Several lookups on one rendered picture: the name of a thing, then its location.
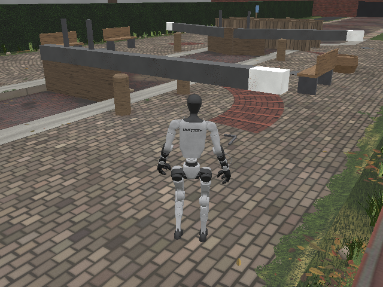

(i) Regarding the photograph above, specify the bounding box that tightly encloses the robot torso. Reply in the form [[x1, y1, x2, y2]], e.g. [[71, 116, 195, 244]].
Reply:
[[179, 117, 207, 179]]

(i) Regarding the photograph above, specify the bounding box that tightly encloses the robot right hand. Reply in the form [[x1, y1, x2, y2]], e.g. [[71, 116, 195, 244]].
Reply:
[[217, 169, 231, 184]]

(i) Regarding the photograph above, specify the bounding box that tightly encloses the robot right forearm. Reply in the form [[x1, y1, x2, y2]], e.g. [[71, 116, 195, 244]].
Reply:
[[217, 145, 229, 171]]

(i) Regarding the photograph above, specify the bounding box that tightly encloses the robot left hand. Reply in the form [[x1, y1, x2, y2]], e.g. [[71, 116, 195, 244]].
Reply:
[[157, 163, 171, 175]]

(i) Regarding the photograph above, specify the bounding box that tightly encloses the robot left forearm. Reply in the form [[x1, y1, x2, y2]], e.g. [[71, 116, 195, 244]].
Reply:
[[159, 143, 170, 165]]

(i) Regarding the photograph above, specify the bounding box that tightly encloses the robot head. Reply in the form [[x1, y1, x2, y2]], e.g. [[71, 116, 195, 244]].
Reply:
[[183, 94, 203, 123]]

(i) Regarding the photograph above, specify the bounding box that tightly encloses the left robot upper arm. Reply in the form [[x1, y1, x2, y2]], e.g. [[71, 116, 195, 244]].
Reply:
[[164, 120, 181, 152]]

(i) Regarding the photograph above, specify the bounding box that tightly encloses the right robot upper arm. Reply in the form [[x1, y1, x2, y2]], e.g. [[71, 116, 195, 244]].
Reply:
[[206, 121, 222, 155]]

